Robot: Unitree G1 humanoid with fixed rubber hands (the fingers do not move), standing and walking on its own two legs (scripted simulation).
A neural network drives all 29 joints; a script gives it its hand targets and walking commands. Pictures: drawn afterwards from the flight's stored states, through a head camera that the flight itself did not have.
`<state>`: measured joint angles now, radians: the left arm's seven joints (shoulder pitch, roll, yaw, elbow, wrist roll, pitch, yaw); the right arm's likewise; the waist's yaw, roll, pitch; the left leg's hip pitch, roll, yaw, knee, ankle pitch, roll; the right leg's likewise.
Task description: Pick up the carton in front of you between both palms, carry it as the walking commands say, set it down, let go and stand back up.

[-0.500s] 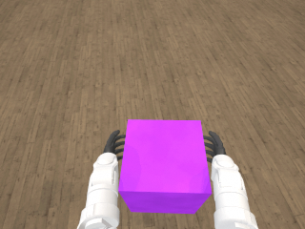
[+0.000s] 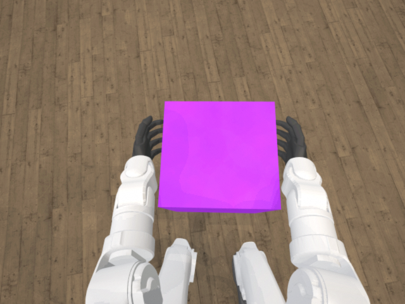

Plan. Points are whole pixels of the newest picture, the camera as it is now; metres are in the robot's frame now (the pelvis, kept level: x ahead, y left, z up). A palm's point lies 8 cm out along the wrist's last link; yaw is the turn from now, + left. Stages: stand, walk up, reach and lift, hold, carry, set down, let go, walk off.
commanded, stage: set down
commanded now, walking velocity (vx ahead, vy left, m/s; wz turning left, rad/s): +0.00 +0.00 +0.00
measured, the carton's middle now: (217, 166) +0.41 +0.00 -0.15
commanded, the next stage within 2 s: none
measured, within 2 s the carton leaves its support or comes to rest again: neither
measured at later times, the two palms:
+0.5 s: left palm (162, 161) +0.45 +0.15 -0.23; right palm (274, 160) +0.46 -0.15 -0.23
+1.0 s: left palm (171, 165) +0.48 +0.15 -0.39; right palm (262, 163) +0.49 -0.15 -0.39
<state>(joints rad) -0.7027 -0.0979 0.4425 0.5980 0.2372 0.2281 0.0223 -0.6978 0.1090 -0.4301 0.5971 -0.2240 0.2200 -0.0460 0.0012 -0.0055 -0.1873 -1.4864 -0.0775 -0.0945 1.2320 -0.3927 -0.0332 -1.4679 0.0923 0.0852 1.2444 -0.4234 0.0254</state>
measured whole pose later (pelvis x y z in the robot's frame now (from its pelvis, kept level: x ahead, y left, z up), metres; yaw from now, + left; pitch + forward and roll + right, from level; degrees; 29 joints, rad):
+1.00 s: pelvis -0.04 +0.00 -0.23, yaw +0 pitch +44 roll +1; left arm -1.26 0.13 0.36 0.82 0.05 0.22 0.14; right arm -1.32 -0.19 -0.29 0.89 -0.05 0.22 -0.11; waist 0.00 0.00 0.16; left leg -2.27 -0.14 -0.07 2.05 -0.54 -0.09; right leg -2.26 0.16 0.07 2.08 -0.58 0.07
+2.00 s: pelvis -0.04 +0.00 -0.27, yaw +0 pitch +35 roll +1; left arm -1.38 0.18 0.42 1.02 0.12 0.15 0.02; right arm -1.43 -0.25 -0.34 1.09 -0.11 0.16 0.00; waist 0.01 0.00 0.34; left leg -2.23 -0.10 -0.04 2.20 -0.57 -0.06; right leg -2.22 0.11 0.03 2.22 -0.61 0.03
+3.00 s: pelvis -0.03 +0.00 -0.16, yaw +0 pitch +46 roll +1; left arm -1.19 0.26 0.26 0.88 -0.10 0.14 0.11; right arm -1.23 -0.34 -0.20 0.93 0.08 0.14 -0.06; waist 0.02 0.00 0.00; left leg -2.09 -0.05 -0.02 1.79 -0.51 -0.03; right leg -2.08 0.06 0.03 1.81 -0.53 0.01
